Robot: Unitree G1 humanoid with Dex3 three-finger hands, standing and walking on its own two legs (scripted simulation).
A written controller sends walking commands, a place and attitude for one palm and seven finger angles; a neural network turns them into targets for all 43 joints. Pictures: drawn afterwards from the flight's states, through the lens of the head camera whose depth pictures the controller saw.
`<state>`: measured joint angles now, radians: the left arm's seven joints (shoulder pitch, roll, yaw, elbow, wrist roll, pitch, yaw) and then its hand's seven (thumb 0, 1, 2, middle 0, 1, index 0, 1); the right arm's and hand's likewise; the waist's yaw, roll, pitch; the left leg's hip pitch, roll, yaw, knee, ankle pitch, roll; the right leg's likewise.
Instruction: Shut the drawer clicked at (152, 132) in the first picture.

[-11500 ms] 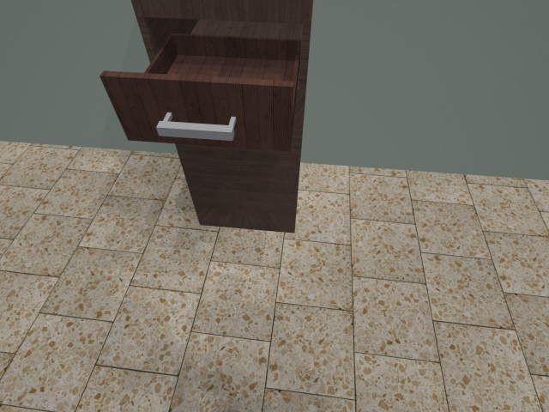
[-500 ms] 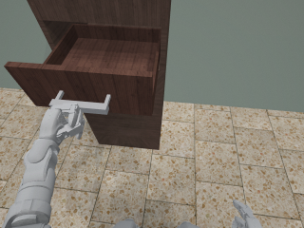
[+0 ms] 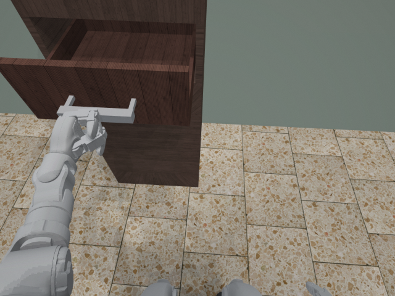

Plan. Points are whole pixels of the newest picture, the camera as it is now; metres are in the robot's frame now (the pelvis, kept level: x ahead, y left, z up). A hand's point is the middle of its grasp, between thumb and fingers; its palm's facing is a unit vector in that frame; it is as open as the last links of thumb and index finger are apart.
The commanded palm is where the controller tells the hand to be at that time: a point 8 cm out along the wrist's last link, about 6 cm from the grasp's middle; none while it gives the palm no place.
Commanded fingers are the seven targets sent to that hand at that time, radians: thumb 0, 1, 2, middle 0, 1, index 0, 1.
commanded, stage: push the drawer shut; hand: left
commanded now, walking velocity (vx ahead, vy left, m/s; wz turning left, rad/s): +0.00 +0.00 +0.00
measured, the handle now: (99, 107) +0.48 +0.23 +0.08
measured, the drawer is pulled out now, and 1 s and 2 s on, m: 0.17 0.06 0.00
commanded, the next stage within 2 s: pull the fist back off the drawer in 1.74 s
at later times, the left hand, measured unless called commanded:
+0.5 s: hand (107, 114) +0.47 +0.21 +0.08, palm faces -0.05 -1.00 -0.04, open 3.1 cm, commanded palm +0.47 +0.25 +0.08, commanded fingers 0.00 0.90 0.90 -1.40 -1.60 -1.40 -1.60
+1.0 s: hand (110, 95) +0.53 +0.21 +0.08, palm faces -0.05 -1.00 -0.03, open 3.1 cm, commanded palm +0.54 +0.24 +0.08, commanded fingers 0.00 0.90 0.90 -1.40 -1.60 -1.40 -1.60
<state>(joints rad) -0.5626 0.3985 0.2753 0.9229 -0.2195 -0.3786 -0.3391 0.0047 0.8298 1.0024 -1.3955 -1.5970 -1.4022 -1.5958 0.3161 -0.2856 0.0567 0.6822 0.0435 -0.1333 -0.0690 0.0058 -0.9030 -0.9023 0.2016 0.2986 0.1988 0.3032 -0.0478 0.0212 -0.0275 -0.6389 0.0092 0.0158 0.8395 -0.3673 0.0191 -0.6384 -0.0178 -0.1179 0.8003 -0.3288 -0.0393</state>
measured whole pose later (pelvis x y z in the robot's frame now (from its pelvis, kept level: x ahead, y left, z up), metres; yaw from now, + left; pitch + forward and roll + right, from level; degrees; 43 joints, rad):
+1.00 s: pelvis +0.01 +0.01 -0.02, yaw -2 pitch +19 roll -3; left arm -1.00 0.62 0.37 1.28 -0.11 -0.34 -0.34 0.01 0.75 0.96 -1.40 -1.60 -1.40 -1.60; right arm 0.40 -0.30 0.07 0.67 0.00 -0.05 -0.04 0.00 -0.90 -0.90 0.20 0.30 0.20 0.30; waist -0.17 0.02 -0.06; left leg -0.88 0.04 0.01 0.96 -0.41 0.03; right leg -0.86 0.01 -0.12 0.86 -0.34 -0.03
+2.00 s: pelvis +0.01 +0.02 -0.03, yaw -2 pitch +24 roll -5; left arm -1.24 0.75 0.35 1.39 -0.04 -0.27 -0.29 0.03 0.65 0.96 -1.39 -1.60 -1.40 -1.60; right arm 0.44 -0.31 0.10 0.68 -0.03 -0.05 -0.03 0.00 -0.90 -0.90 0.20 0.30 0.20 0.30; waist -0.26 0.03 -0.05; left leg -1.02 0.04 -0.01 1.02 -0.42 0.05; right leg -0.97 0.01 -0.14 0.87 -0.33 -0.01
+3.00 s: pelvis +0.07 +0.02 +0.02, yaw -3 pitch +12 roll -2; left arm -0.39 0.38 0.36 0.58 -0.22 -0.21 -0.27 0.01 0.90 0.90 -1.39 -1.60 -1.40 -1.60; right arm 0.35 -0.26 0.02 0.58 0.04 0.03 -0.01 0.00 -0.91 -0.90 0.20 0.30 0.20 0.30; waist -0.08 0.05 -0.10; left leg -0.53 0.03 0.05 0.73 -0.42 0.04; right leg -0.53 0.02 -0.06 0.65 -0.34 -0.01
